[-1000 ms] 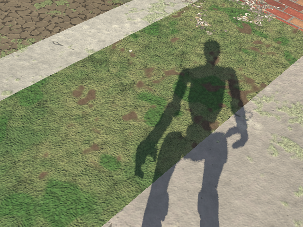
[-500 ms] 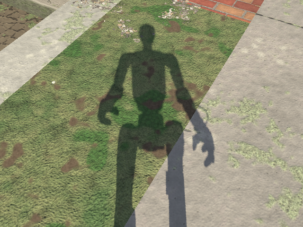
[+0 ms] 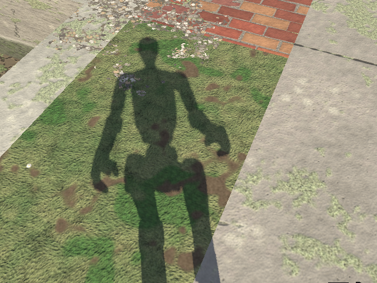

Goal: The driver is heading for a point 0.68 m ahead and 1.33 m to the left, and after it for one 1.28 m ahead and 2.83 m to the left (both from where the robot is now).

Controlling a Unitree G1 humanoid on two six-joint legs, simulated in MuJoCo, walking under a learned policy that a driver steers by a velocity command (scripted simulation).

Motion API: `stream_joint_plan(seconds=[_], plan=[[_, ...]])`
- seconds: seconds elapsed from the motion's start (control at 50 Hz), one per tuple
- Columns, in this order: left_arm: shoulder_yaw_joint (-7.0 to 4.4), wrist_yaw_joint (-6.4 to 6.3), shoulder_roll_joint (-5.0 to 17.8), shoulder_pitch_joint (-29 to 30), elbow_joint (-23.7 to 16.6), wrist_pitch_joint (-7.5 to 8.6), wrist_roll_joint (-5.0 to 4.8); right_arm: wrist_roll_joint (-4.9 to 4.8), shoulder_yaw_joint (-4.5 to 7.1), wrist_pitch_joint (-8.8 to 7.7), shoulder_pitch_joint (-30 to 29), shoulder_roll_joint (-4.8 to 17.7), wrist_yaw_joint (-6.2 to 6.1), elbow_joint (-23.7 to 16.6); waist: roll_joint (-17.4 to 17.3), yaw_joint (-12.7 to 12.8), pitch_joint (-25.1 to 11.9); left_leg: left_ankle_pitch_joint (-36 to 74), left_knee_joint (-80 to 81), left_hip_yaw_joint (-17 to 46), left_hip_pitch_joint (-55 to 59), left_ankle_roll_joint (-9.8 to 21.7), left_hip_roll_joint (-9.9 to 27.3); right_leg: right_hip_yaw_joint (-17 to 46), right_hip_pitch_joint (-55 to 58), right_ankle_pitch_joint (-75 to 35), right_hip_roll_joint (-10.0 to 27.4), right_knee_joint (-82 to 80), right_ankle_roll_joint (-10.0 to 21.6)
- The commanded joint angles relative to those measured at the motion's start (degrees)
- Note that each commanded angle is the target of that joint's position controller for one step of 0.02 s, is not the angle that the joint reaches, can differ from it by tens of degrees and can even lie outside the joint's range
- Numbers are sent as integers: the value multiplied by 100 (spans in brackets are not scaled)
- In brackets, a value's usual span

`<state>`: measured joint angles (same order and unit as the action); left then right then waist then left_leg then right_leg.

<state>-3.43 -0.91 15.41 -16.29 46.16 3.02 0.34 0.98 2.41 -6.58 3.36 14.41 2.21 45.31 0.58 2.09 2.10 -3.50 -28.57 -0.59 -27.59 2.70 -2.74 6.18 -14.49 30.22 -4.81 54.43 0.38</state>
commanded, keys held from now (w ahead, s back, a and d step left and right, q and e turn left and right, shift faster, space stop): q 1.00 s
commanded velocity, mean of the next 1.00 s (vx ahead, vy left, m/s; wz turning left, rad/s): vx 0.04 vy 0.00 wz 0.50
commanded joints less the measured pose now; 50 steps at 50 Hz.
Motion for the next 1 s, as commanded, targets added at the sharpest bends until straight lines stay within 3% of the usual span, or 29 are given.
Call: stream_joint_plan(seconds=[0.02, 0.04, 0.06, 0.08, 0.12, 0.18, 0.28, 0.34, 0.36, 0.38, 0.4, 0.42, 0.44, 0.46, 0.48, 0.52, 0.58, 0.64, 0.7, 0.76, 0.78, 0.8, 0.82, 0.84, 0.86, 0.88, 0.9, 0.94, 1.0], plan=[[-173, -6, 888, -157, -436, -68, -79, -185, 232, 222, 588, 892, -35, -314, -443, -413, -1388, 1361, 726, 2840, 2959, 1512, 1984, -3, -2217, 282, 383, 2122, -308], [-193, -56, 856, 100, -524, -161, -52, -133, 232, 304, 377, 941, -74, -395, -223, -338, -947, 692, 967, 2664, 2152, 1399, 1878, -59, -2221, 27, 488, 1897, -297], [-210, -113, 807, 166, -581, -241, -6, -94, 247, 356, 285, 972, -114, -439, -244, -230, -744, 252, 1167, 2513, 1549, 1269, 1676, -57, -1971, -183, 600, 1492, -261], [-189, -156, 661, 88, -592, -284, 2, -57, 259, 415, 194, 975, -136, -467, -440, -110, -625, -5, 1289, 2264, 1109, 1129, 1409, -117, -1668, -293, 599, 986, -240], [-140, -224, 430, -39, -559, -270, 19, -22, 303, 483, 232, 995, -191, -519, -774, -70, -757, 247, 1309, 1948, 859, 1077, 1129, -287, -1301, -456, 459, 255, -272], [-124, -249, 419, 94, -590, -251, 10, -116, 384, 565, 340, 1086, -295, -593, -796, -142, -1109, -108, 1244, 2027, 943, 1066, 1093, -207, -1060, -962, 395, -430, -349], [-130, -192, 482, 453, -746, -201, -43, -161, 421, 724, 443, 1087, -364, -694, -968, -269, -947, -1168, 1220, 2550, 956, 895, 1027, -139, -799, -1183, 257, -1459, -341], [-179, -111, 532, 148, -677, -92, -81, -222, 408, 828, 422, 1033, -405, -772, -969, -33, -839, -1168, 862, 2637, 789, 613, 773, -262, 59, -1824, 265, -2948, -138], [-261, -123, 820, -28, -676, -80, -18, -230, 355, 842, 558, 858, -417, -793, -656, -27, -908, -1631, 386, 2400, 313, 338, 521, 168, 695, -1900, 923, -3326, 95], [-378, -158, 1342, 77, -756, -136, 169, -227, 289, 813, 587, 548, -403, -931, 810, -204, -752, -2533, -954, 1345, -764, -14, -265, 1533, 1013, -2212, 2185, -3699, 754], [-373, -122, 1280, 256, -835, -136, 366, -167, 388, 720, 594, 872, -372, -1038, 1593, -241, -710, -3144, -2379, 822, -1060, -243, -382, 2416, 509, -3084, 2917, -3900, 1419], [-276, -144, 947, 591, -1007, -106, 312, -150, 505, 710, 809, 1199, -341, -898, 1088, -354, -708, -2855, -3244, 963, -972, -374, -152, 2002, 434, -3389, 2760, -3780, 1444], [-224, -156, 733, 878, -1066, -97, 194, -187, 550, 770, 1010, 1227, -343, -730, 726, -461, -626, -2525, -3609, 873, -971, -479, -116, 1336, 410, -3480, 2350, -3631, 1156], [-197, -164, 658, 1016, -1107, -103, 92, -174, 538, 852, 1121, 1115, -381, -627, 573, -476, -591, -2232, -3955, 788, -1054, -588, -72, 911, 511, -3461, 2066, -3528, 955], [-170, -171, 628, 1010, -1103, -114, 42, -170, 505, 914, 1125, 984, -382, -634, 587, -413, -506, -2076, -4267, 741, -1138, -694, -42, 647, 502, -3780, 2002, -3490, 962], [-173, -193, 660, 855, -1073, -168, 70, -229, 434, 954, 888, 793, -350, -818, 684, -289, -427, -1794, -4104, 464, -1154, -831, 51, 174, 557, -3961, 1830, -3529, 1027], [-244, -247, 811, 522, -999, -259, 79, -239, 347, 944, 411, 652, -294, -1140, 888, 5, -543, -1718, -3201, 299, -1155, -949, 278, 45, 1115, -3989, 2001, -3499, 1175], [-341, -216, 1047, 589, -1015, -300, 42, -216, 289, 939, 323, 580, -193, -1306, 1000, 52, -685, -1870, -2322, 26, -416, -851, 422, -201, 963, -4025, 2157, -3454, 1209], [-394, -135, 1152, 621, -988, -292, -40, -225, 343, 977, 384, 713, -127, -1382, 1092, 37, -699, -1858, -1580, -252, 150, -648, 355, -317, 852, -4011, 2291, -3341, 1178], [-408, -102, 1135, 764, -928, -273, -204, -227, 404, 1001, 791, 701, -70, -1302, 1011, -262, -716, -925, -16, -469, 1034, -236, 177, -589, 647, -3757, 2227, -2770, 805], [-367, -83, 951, 480, -794, -253, -193, -210, 471, 994, 1038, 839, -114, -1220, 676, -310, -779, -234, 560, -290, 1768, -46, 107, -895, 210, -3260, 2023, -2261, 439], [-282, -52, 643, 360, -856, -245, 19, -208, 631, 964, 1248, 1421, -201, -1267, -654, -235, -887, 1624, 714, 1253, 2868, 356, 1186, -1469, -1110, -1538, 1482, -799, -141], [-174, -66, 441, 712, -1224, -225, 212, -53, 685, 898, 1207, 1929, -217, -1414, -1977, -256, -889, 3281, 545, 2972, 3108, 1546, 2512, -1223, -2681, 953, 690, 553, -521], [-266, -104, 770, 1157, -1261, -208, 110, 80, 618, 773, 1363, 1623, -164, -1398, -1275, -709, -1254, 2567, 764, 2932, 2824, 1904, 2512, -411, -2691, 928, 684, 1377, -496], [-310, -124, 880, 1211, -1230, -236, -18, 65, 539, 692, 1096, 1480, -166, -1350, -1011, -514, -941, 1955, 813, 2411, 2537, 1587, 2141, -277, -2711, 435, 757, 1546, -406], [-336, -176, 864, 1080, -1106, -271, -6, -58, 508, 676, 738, 1332, -212, -1365, -734, -324, -768, 1419, 810, 2060, 2318, 1232, 1778, -225, -2707, -83, 809, 1382, -387], [-359, -219, 909, 993, -1053, -312, 42, -171, 439, 700, 497, 1168, -247, -1405, -758, -225, -676, 1302, 823, 1896, 2119, 1060, 1614, -202, -2623, -420, 821, 1234, -417], [-357, -198, 835, 795, -1003, -304, 64, -141, 396, 748, 385, 1133, -307, -1431, -828, -96, -764, 1377, 845, 1743, 1776, 1036, 1387, -282, -2203, -884, 646, 1271, -484], [-289, -165, 663, 849, -1009, -265, 12, -129, 406, 763, 524, 1163, -373, -1388, -808, -171, -811, 1056, 817, 1839, 1910, 1037, 1289, -253, -2133, -1131, 542, 479, -525]])
Keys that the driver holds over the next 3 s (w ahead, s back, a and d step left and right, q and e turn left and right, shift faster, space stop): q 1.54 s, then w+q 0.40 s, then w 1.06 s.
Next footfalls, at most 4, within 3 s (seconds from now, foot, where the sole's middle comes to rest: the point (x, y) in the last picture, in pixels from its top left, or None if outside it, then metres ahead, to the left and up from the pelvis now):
0.36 right None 0.16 -0.13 -0.76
0.78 left None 0.05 0.11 -0.76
1.26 right None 0.19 -0.06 -0.76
1.68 left None -0.04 0.08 -0.76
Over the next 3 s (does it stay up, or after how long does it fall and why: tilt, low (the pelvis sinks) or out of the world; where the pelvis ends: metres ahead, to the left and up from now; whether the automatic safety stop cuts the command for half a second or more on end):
stays up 0.23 0.65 0.03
